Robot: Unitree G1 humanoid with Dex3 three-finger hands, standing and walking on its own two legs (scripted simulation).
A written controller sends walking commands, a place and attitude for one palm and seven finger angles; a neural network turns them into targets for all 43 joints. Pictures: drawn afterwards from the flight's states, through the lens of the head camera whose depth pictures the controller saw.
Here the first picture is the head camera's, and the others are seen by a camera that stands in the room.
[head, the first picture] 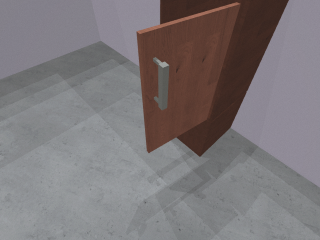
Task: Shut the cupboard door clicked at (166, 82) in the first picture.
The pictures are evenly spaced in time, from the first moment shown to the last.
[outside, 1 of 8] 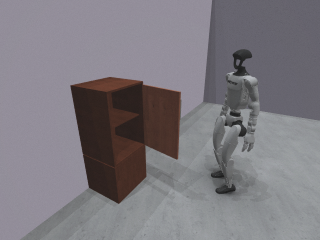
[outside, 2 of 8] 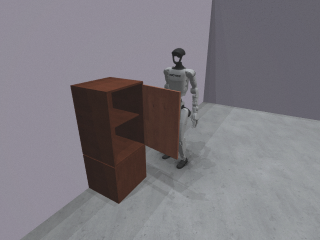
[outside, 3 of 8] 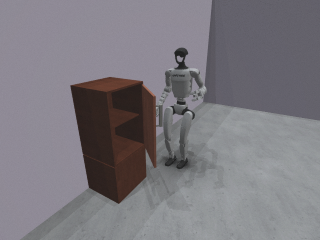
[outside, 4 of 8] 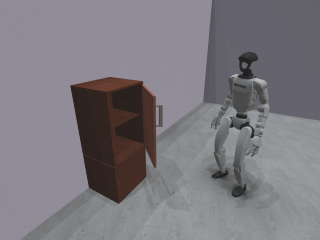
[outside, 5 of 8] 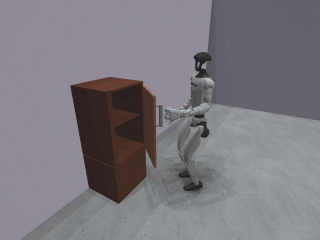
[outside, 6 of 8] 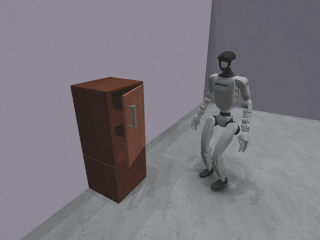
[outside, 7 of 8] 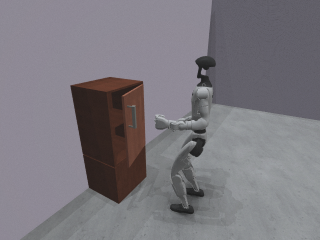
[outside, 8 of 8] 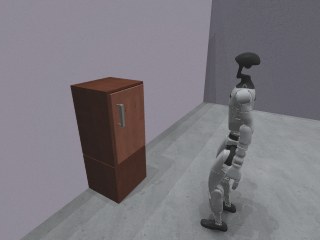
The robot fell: no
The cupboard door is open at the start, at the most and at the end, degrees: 81 81 0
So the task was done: yes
